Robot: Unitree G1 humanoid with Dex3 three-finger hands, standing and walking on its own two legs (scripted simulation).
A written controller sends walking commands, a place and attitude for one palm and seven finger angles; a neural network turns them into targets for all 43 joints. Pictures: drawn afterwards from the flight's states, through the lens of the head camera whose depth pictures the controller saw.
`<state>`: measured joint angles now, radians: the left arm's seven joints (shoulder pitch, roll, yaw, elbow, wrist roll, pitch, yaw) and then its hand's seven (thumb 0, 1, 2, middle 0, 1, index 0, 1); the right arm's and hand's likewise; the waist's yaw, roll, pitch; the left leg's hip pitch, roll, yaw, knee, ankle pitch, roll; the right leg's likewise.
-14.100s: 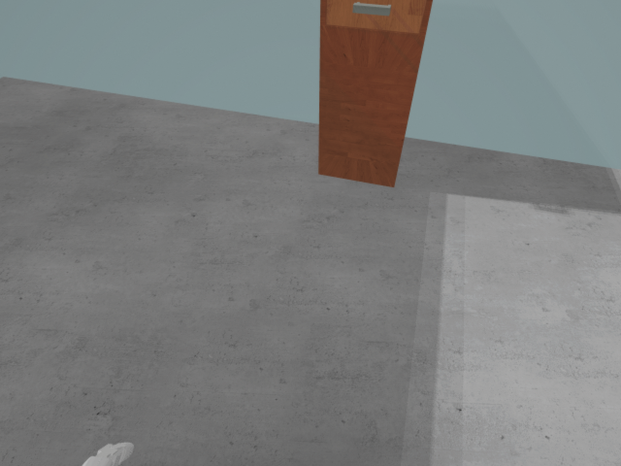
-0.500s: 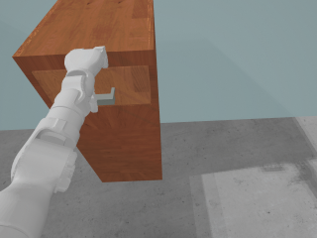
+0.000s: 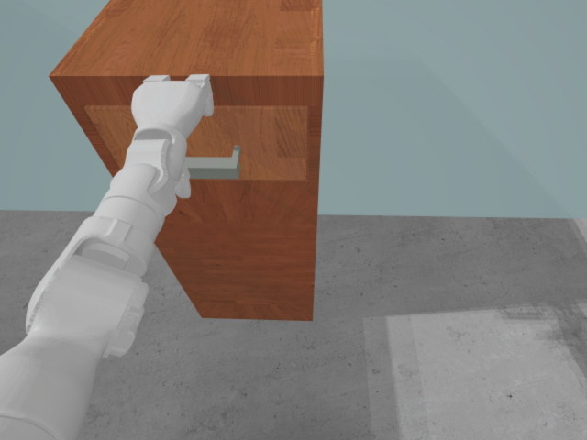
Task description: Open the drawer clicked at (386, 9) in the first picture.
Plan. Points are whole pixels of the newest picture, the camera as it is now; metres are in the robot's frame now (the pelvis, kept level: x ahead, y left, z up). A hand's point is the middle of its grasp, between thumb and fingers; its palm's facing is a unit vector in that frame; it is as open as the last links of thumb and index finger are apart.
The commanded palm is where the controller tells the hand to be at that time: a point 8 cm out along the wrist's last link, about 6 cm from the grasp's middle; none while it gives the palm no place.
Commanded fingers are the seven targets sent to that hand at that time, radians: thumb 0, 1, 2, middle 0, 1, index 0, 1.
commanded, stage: move the hooked fingers above the handle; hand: left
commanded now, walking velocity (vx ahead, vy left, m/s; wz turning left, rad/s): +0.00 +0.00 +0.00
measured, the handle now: (202, 159) +0.55 +0.14 +0.05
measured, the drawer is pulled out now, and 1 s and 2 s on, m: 0.00 0.00 0.00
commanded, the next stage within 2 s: lower the fingers behind the handle in 1.56 s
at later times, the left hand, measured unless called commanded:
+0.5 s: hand (211, 157) +0.51 +0.11 +0.10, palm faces +0.11 -0.07 -0.99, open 13.6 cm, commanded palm +0.49 +0.16 +0.17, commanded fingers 0.00 -0.50 0.30 -0.30 -1.20 -0.30 -1.20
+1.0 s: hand (170, 162) +0.48 +0.17 +0.11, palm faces -0.08 +0.03 -1.00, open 13.7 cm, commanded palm +0.47 +0.16 +0.17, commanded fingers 0.00 -0.50 0.30 -0.30 -1.20 -0.30 -1.20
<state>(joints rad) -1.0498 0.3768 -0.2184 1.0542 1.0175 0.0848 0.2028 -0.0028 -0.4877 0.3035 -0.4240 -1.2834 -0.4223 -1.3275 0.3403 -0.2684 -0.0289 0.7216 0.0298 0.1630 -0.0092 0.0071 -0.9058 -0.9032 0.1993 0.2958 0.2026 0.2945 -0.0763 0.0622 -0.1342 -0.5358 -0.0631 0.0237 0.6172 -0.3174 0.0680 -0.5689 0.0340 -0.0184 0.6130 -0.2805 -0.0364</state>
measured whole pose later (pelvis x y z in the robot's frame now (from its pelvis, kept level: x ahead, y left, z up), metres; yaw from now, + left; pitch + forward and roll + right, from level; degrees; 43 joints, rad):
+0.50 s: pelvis -0.01 +0.00 -0.01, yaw -1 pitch +16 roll +0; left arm -0.95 0.38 -0.14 0.97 1.06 -0.07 0.30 0.00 -0.49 0.30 -0.49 -1.29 -0.35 -1.23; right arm 0.34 -0.27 -0.04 0.69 0.00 0.13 -0.03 0.01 -0.91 -0.90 0.20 0.30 0.20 0.29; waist -0.11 0.06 -0.11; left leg -0.61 -0.06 0.05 0.68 -0.34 0.07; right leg -0.65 0.04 0.00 0.67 -0.29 -0.03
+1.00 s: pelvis -0.01 -0.02 +0.00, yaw -1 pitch +12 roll +1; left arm -0.93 0.51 -0.14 1.02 1.02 -0.02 0.09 0.00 -0.49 0.30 -0.32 -1.20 -0.34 -1.21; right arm 0.34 -0.29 -0.03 0.65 0.04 0.12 -0.08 0.01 -0.90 -0.90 0.20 0.30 0.20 0.29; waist -0.09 0.05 -0.08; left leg -0.48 -0.04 0.04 0.57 -0.29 0.04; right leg -0.53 0.06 0.00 0.58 -0.25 -0.06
